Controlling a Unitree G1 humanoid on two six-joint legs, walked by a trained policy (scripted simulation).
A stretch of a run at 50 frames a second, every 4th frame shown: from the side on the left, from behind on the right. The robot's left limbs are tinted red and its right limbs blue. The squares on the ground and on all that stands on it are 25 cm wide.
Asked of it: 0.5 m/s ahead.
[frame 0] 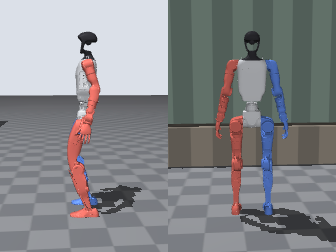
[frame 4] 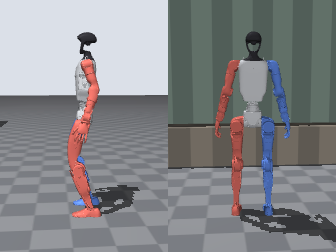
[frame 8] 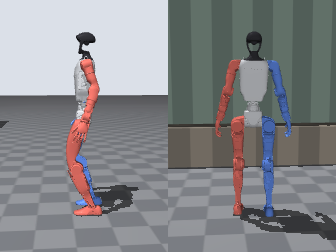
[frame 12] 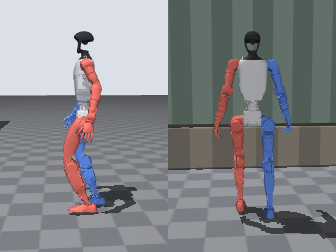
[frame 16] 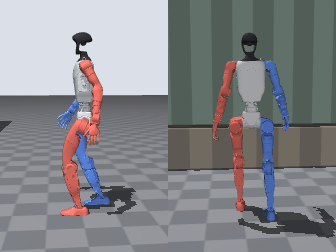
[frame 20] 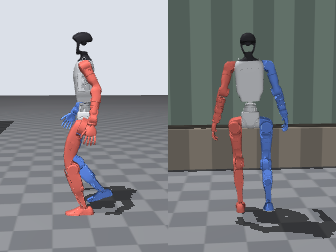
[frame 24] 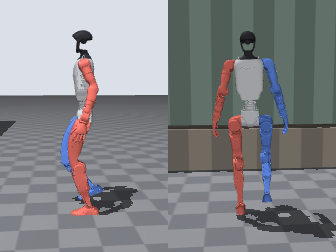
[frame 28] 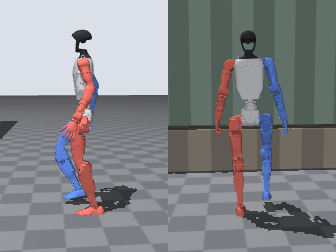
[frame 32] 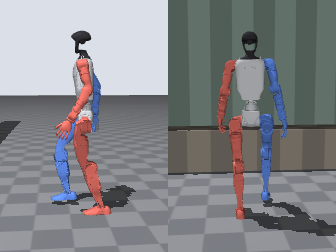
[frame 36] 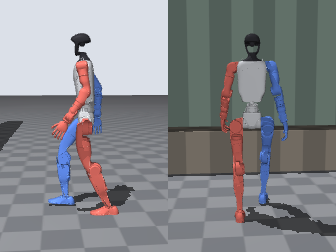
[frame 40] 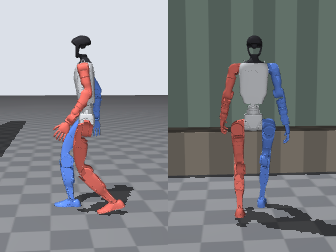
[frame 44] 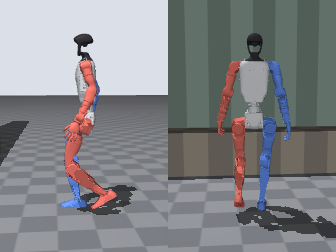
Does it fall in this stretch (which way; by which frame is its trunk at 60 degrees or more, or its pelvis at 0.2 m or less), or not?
no
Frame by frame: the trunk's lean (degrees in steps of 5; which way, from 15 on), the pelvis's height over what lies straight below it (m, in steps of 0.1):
0: 0, 0.8
4: 5, 0.8
8: 0, 0.8
12: 0, 0.8
16: 5, 0.8
20: 5, 0.8
24: 5, 0.8
28: 5, 0.8
32: 5, 0.8
36: 5, 0.8
40: 5, 0.8
44: 5, 0.8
